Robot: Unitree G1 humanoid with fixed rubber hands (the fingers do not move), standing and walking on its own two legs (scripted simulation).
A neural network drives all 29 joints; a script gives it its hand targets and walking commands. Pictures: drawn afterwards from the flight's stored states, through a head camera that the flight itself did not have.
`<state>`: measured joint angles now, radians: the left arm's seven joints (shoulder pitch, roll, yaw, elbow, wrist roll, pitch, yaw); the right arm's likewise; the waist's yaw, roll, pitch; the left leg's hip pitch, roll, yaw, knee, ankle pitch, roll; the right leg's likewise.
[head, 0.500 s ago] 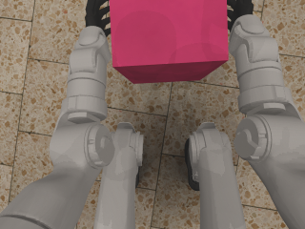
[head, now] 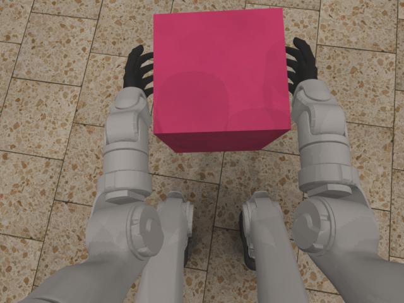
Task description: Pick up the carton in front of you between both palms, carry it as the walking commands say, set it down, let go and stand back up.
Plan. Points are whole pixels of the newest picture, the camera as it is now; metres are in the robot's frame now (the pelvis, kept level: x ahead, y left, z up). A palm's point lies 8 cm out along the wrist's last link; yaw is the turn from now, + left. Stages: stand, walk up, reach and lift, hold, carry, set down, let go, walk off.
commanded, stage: reach and lift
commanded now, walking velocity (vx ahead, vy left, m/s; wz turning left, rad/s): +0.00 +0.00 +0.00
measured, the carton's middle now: (217, 96) +0.50 +0.00 -0.12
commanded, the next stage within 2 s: none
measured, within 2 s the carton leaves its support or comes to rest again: neither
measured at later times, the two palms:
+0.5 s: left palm (89, 80) +0.43 +0.15 +0.11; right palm (361, 71) +0.43 -0.15 +0.11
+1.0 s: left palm out of the picture +0.38 +0.15 +0.26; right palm out of the picture +0.38 -0.15 +0.26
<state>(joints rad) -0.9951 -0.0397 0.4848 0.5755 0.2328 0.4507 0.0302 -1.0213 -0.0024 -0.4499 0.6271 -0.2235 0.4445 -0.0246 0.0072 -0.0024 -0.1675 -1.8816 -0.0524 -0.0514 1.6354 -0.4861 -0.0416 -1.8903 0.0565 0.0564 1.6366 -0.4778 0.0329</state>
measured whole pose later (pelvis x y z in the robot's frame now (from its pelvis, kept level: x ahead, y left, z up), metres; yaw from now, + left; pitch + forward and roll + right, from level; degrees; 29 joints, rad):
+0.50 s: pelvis +0.05 +0.00 +0.14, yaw +0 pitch +27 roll +0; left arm -0.60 -0.12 0.42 0.55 0.24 0.39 0.01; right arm -0.61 0.11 -0.40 0.58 -0.24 0.39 -0.02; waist 0.01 0.00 -0.20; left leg -1.19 -0.04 -0.06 1.14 -0.42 -0.02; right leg -1.19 0.04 0.06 1.14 -0.42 0.02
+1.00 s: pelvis +0.08 +0.00 +0.24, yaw +0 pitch +2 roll +0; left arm -0.28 -0.16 0.27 0.38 0.25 0.55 0.00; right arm -0.28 0.16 -0.28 0.38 -0.25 0.54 -0.01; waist 0.00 0.00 -0.08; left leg -0.32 -0.02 -0.07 0.53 -0.25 -0.01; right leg -0.32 0.02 0.06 0.52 -0.24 0.01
